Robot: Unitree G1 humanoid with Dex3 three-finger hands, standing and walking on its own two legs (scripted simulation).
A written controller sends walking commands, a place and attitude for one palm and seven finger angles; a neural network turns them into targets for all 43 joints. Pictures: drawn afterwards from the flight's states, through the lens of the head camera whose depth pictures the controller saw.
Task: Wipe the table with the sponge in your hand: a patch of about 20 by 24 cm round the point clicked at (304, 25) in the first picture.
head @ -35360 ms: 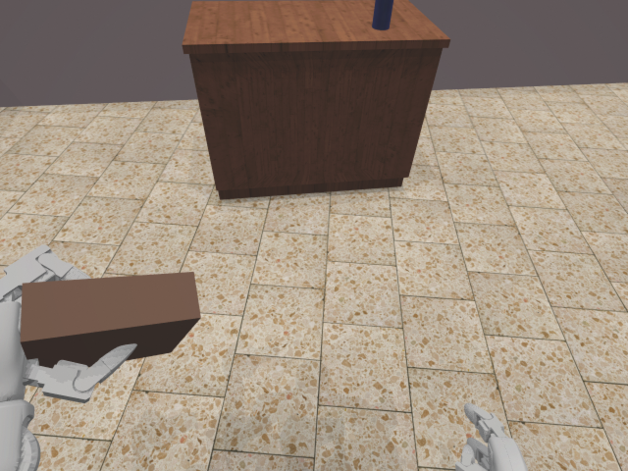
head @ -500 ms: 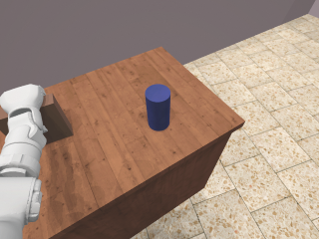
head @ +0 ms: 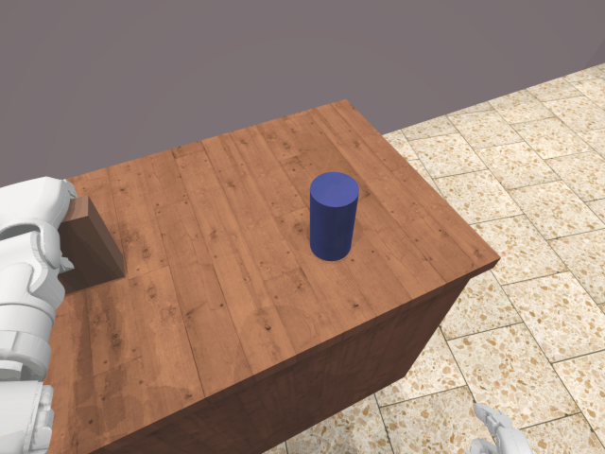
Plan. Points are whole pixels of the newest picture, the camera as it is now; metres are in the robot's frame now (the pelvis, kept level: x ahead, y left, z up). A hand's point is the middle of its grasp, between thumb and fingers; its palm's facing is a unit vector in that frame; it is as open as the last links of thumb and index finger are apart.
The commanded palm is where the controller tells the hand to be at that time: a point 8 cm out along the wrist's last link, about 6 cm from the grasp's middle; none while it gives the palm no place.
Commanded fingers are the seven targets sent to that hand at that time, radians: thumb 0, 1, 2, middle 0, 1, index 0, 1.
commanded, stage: wipe back along the first lane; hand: left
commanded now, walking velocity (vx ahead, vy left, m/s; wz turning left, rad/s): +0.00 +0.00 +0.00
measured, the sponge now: (63, 262) +0.35 +0.38 +0.03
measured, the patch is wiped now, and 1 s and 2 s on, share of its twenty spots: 1.00 1.00 1.00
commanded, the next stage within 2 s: lift the sponge slowly off the table in 1.58 s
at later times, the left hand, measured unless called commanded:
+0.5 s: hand (58, 256) +0.33 +0.35 +0.08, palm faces -0.04 -0.01 -1.00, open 9.0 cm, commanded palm +0.30 +0.33 +0.11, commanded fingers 0.00 0.10 1.30 -1.20 -1.60 -1.20 -1.60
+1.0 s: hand (61, 282) +0.29 +0.33 +0.08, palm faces +0.00 -0.01 -1.00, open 8.9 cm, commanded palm +0.25 +0.31 +0.11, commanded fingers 0.00 0.10 1.30 -1.20 -1.60 -1.20 -1.60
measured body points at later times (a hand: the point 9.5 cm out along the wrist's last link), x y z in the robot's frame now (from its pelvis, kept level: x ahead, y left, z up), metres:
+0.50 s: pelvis +0.00 +0.00 +0.00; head +0.02 -0.02 +0.45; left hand +0.33 +0.35 +0.13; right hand +0.16 -0.25 -0.11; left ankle -0.01 +0.15 -0.73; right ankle -0.03 -0.17 -0.73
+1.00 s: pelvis +0.01 +0.00 +0.00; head +0.01 -0.03 +0.45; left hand +0.29 +0.33 +0.13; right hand +0.22 -0.23 -0.10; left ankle -0.01 +0.15 -0.73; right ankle -0.03 -0.17 -0.73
